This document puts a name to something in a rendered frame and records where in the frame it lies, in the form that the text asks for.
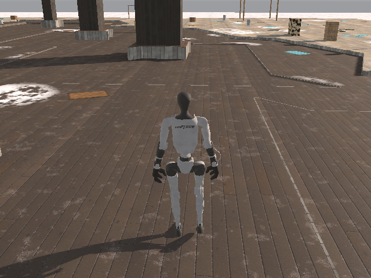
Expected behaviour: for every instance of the right robot hand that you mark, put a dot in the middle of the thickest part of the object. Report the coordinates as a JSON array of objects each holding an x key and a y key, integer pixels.
[{"x": 215, "y": 171}]

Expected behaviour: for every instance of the robot left forearm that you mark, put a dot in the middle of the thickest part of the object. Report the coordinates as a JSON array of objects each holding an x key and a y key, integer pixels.
[{"x": 159, "y": 157}]

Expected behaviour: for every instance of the robot right forearm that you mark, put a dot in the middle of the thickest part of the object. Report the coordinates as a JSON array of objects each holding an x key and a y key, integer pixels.
[{"x": 212, "y": 155}]

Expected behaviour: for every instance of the robot left thigh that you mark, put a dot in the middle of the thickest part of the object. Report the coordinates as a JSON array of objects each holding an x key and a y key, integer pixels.
[{"x": 172, "y": 175}]

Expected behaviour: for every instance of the left robot hand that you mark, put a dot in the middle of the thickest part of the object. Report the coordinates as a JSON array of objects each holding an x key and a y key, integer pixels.
[{"x": 155, "y": 174}]

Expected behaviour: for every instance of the right robot upper arm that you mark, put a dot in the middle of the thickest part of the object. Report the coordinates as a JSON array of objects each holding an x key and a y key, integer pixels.
[{"x": 205, "y": 131}]

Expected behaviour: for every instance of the robot right thigh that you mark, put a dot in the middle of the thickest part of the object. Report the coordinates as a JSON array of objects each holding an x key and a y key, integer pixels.
[{"x": 199, "y": 173}]

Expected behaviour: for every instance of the left robot upper arm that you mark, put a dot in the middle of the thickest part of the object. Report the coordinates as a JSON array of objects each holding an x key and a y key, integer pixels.
[{"x": 167, "y": 122}]

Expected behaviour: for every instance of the robot thigh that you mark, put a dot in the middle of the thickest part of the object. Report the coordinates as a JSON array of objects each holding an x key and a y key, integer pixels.
[
  {"x": 172, "y": 175},
  {"x": 199, "y": 173}
]

